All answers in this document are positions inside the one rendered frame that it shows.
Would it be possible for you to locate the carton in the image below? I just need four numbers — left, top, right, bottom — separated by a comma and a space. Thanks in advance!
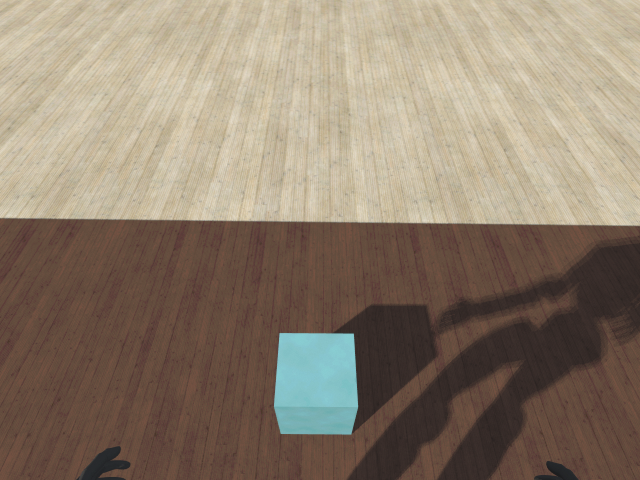
274, 333, 358, 434

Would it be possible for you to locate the left robot hand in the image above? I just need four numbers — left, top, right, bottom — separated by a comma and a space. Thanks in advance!
76, 446, 130, 480

